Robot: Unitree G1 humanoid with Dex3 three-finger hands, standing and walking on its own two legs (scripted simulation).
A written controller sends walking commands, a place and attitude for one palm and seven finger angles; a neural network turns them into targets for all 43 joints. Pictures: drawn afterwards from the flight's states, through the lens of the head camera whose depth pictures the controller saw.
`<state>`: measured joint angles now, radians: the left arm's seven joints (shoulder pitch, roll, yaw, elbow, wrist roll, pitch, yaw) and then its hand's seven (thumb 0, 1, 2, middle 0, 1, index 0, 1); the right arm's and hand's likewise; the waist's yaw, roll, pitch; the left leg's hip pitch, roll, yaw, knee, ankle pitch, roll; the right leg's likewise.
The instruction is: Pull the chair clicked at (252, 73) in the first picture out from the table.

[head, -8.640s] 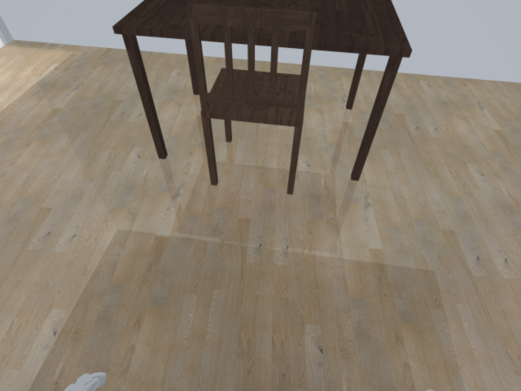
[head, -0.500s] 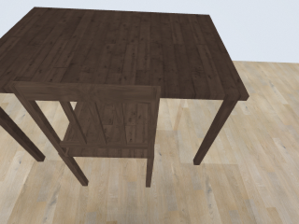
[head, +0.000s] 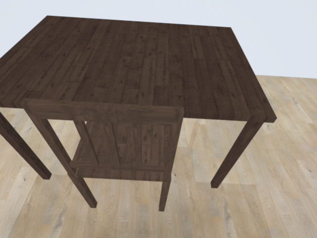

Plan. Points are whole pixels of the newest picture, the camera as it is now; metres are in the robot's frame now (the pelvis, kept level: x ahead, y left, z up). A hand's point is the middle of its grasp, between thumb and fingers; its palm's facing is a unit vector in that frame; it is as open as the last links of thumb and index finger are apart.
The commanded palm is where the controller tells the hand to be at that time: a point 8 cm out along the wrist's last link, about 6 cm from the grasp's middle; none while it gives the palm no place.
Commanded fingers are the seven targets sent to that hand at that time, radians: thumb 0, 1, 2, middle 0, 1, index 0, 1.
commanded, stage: look again from close up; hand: left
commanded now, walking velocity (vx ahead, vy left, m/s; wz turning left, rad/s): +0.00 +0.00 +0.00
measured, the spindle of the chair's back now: (113, 145) +0.41 +0.19 -0.09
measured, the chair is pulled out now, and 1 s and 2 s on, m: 0.00 0.00 0.00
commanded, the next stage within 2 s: raise the hand toward the chair's back in 0.42 s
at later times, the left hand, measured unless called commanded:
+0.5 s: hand out of the picture +0.00 +0.18 -0.18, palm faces +0.02 -0.98 -0.19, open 7.4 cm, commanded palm none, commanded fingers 0.00 0.90 0.90 -0.20 -0.30 -0.20 -0.30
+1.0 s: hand out of the picture +0.10 +0.18 -0.10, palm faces +0.16 -0.99 +0.01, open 9.7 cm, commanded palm +0.11 +0.24 -0.06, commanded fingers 0.00 0.32 0.65 -0.14 -0.21 -0.14 -0.21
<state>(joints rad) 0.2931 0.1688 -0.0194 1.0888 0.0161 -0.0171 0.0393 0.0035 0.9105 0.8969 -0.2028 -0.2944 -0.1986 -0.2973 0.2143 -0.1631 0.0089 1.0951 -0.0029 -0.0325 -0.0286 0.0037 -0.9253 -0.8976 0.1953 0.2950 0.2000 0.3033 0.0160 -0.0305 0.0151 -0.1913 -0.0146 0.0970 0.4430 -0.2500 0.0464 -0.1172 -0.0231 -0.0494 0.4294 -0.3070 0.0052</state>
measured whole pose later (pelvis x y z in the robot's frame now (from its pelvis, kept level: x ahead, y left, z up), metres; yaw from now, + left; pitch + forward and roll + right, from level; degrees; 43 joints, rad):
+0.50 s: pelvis +0.01 +0.01 +0.00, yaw +0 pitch -1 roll +0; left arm 0.30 0.17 -0.02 1.10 0.01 -0.01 0.04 0.00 0.91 0.90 -0.20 -0.29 -0.20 -0.30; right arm 0.27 -0.15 0.02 1.14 0.00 -0.03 -0.03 0.00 -0.92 -0.90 0.20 0.30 0.20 0.30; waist 0.01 -0.03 0.03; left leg -0.16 -0.04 0.10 0.40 -0.24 0.06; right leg -0.08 -0.04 -0.05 0.39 -0.30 0.02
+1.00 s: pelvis -0.06 -0.03 -0.09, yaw +3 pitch +13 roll -1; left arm 0.44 0.20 0.20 0.23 -0.26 -0.49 -0.30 0.01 0.55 0.74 -0.17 -0.24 -0.17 -0.24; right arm 0.14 -0.28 -0.07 0.51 0.02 -0.23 -0.02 0.01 -0.91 -0.90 0.20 0.30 0.20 0.30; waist 0.01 -0.05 -0.13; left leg -0.93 0.02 0.01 1.15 -0.45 0.01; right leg -0.85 0.01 -0.10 1.17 -0.55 -0.06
